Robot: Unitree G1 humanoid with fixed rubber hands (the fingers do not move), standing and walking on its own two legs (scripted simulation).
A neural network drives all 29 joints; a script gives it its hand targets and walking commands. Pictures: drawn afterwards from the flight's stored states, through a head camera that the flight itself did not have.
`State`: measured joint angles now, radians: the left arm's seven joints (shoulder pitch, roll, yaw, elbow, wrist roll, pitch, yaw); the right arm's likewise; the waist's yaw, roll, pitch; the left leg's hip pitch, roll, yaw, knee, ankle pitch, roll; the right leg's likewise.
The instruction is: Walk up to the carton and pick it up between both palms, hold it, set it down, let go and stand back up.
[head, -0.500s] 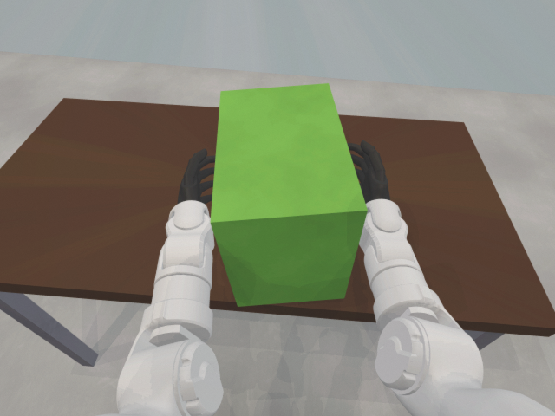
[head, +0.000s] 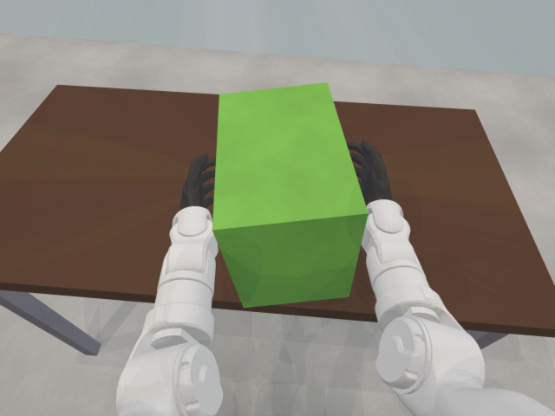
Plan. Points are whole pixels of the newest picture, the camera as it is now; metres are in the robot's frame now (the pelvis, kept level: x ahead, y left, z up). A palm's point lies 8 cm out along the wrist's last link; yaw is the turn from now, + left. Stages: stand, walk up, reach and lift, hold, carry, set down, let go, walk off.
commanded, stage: set down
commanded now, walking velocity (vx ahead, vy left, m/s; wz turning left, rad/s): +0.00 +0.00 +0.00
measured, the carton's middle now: (284, 196) +0.44 -0.01 +0.04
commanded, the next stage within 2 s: none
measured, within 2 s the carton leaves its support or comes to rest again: rests again in 1.82 s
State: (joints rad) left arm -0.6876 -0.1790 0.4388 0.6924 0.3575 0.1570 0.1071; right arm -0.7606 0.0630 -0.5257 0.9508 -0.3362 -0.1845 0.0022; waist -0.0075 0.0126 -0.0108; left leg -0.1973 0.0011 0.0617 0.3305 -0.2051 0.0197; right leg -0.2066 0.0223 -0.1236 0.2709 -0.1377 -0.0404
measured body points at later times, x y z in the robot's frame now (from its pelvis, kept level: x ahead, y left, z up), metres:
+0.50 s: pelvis -0.01 +0.00 +0.00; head +0.03 +0.00 +0.45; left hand +0.40 +0.11 +0.06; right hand +0.41 -0.16 +0.08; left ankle -0.03 +0.10 -0.75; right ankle +0.00 -0.09 -0.75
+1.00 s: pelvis -0.01 +0.00 +0.00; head +0.04 +0.00 +0.45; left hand +0.40 +0.11 +0.06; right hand +0.40 -0.16 +0.07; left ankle -0.03 +0.10 -0.75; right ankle +0.00 -0.09 -0.75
